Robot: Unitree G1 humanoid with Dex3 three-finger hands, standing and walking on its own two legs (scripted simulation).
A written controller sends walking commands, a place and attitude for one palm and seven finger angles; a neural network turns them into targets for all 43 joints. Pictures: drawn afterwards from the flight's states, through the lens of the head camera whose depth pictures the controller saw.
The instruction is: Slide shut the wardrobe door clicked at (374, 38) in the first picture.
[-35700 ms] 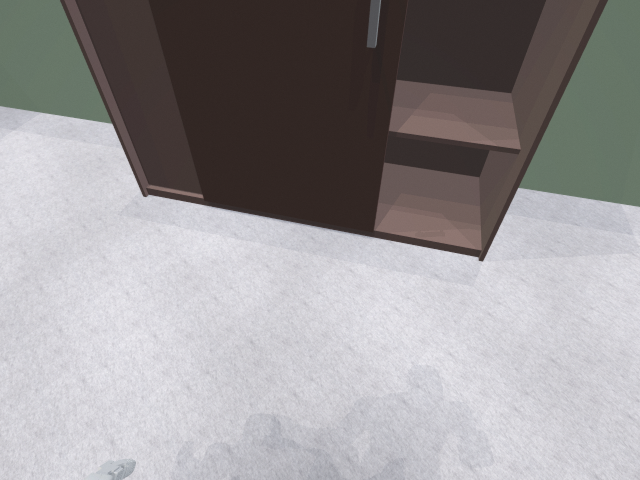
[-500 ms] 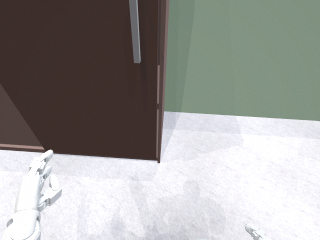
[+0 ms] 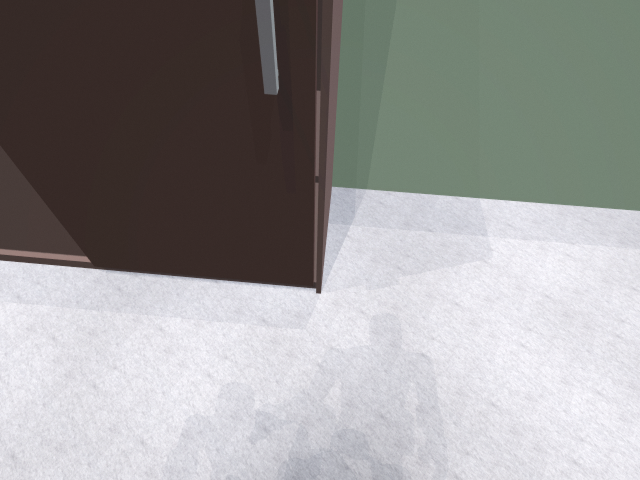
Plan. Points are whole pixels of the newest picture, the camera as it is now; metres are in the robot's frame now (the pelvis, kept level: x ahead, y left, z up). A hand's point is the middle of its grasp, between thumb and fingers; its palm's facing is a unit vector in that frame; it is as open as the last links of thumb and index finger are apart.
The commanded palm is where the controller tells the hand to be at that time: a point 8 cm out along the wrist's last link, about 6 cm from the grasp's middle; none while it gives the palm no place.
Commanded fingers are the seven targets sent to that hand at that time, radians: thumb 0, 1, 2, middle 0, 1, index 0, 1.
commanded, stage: let the arm hang, fingers relaxed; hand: left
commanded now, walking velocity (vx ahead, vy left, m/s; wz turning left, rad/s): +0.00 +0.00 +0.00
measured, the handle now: (266, 0) +0.78 +0.14 +0.22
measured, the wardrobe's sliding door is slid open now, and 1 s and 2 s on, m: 0.01 0.01 0.01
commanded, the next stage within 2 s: look to check the result in 0.50 s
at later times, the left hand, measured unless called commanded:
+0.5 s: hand out of the picture +0.07 +0.17 -0.17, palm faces +0.00 -0.98 -0.20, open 7.3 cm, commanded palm none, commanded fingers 0.00 0.90 0.90 -0.20 -0.30 -0.20 -0.30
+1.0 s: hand out of the picture +0.08 +0.17 -0.17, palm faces +0.01 -0.98 -0.21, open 7.4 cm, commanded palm none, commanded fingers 0.00 0.90 0.90 -0.20 -0.30 -0.20 -0.30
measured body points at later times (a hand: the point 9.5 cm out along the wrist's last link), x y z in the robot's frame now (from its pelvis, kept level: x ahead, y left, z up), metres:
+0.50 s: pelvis +0.03 -0.01 +0.01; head +0.05 -0.01 +0.46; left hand +0.07 +0.22 -0.15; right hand +0.05 -0.24 -0.15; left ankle +0.02 +0.10 -0.73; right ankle +0.03 -0.15 -0.73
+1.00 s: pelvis +0.05 -0.01 +0.01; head +0.07 -0.01 +0.46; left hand +0.08 +0.23 -0.15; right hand +0.06 -0.24 -0.15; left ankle +0.02 +0.10 -0.73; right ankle +0.03 -0.15 -0.73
